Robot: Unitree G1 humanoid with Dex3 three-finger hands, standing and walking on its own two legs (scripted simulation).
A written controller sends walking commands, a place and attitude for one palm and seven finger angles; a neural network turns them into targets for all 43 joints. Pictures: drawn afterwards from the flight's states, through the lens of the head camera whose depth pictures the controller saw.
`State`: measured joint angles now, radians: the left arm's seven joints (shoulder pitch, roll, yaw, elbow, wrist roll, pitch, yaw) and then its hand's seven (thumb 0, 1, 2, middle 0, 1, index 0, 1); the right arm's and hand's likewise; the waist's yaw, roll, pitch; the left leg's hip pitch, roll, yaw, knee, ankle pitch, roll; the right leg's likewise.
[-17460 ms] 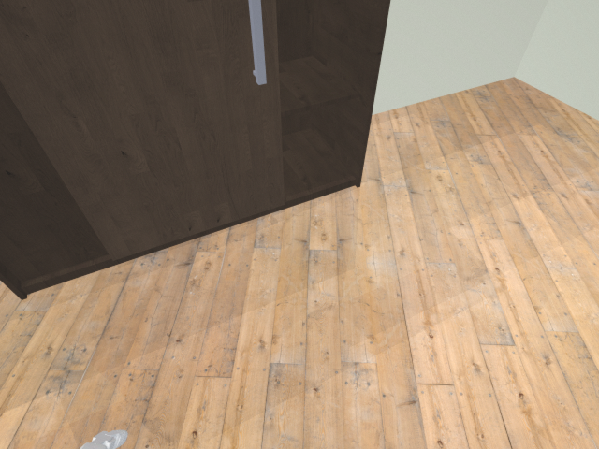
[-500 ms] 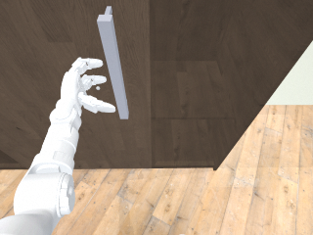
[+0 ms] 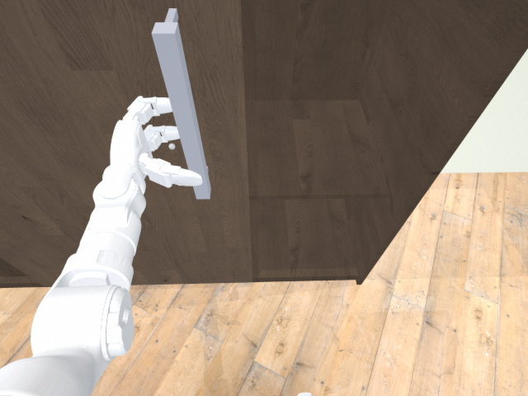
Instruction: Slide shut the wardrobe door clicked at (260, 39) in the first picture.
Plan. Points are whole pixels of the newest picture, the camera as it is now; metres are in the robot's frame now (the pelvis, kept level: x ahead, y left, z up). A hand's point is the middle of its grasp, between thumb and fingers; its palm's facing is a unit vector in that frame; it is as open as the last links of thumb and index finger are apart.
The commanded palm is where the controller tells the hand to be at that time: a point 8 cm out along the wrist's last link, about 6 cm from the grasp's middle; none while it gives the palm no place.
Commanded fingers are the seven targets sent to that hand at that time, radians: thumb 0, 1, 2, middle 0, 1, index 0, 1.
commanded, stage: feel for the door with the fingertips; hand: left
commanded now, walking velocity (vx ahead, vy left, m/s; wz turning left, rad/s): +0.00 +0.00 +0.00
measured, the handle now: (191, 122) +0.52 +0.10 +0.11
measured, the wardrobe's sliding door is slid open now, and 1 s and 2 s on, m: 0.41 0.41 0.41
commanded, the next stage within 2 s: slide the fingers in behind the handle in 0.54 s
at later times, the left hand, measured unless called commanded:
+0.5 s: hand (174, 137) +0.48 +0.12 +0.12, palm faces -0.01 -1.00 -0.04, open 14.0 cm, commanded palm +0.46 +0.18 +0.12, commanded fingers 0.00 -0.50 0.30 -0.30 -1.20 -0.30 -1.20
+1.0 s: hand (180, 140) +0.48 +0.11 +0.12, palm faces -0.03 -1.00 -0.02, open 13.8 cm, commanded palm +0.45 +0.17 +0.12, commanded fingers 0.00 -0.50 0.30 -0.30 -1.20 -0.30 -1.20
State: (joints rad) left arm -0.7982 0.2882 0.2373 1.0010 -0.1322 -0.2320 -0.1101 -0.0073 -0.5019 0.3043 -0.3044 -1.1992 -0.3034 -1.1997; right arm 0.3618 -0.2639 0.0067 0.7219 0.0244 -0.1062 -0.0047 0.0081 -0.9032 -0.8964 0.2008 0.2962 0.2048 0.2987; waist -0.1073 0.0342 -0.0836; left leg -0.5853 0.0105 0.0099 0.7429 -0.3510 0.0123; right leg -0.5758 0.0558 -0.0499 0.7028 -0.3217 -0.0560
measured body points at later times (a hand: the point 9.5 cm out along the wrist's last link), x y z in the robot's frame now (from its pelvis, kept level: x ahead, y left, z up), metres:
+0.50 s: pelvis -0.01 +0.00 +0.00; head +0.06 +0.00 +0.44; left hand +0.48 +0.18 +0.13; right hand +0.03 -0.26 -0.12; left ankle +0.01 +0.11 -0.71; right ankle +0.01 -0.08 -0.71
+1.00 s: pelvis -0.01 +0.01 +0.00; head +0.05 +0.01 +0.44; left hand +0.47 +0.17 +0.12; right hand +0.01 -0.25 -0.13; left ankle +0.01 +0.11 -0.71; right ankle +0.01 -0.08 -0.71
